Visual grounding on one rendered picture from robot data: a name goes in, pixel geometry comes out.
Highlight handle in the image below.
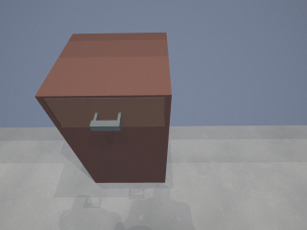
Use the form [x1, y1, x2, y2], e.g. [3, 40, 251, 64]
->
[89, 112, 122, 131]

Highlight cabinet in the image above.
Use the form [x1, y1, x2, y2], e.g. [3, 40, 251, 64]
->
[35, 33, 172, 183]

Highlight drawer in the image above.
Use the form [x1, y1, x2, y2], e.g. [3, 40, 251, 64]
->
[44, 97, 164, 127]

